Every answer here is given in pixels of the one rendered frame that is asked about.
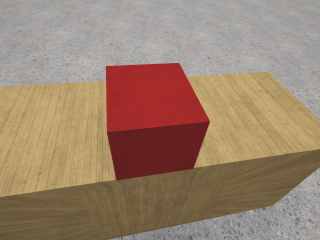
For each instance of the carton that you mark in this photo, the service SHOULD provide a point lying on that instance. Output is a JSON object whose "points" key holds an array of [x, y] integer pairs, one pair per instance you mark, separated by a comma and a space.
{"points": [[155, 121]]}

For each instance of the pedestal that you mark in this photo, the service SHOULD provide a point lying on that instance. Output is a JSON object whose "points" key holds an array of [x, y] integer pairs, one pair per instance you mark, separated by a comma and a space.
{"points": [[57, 178]]}

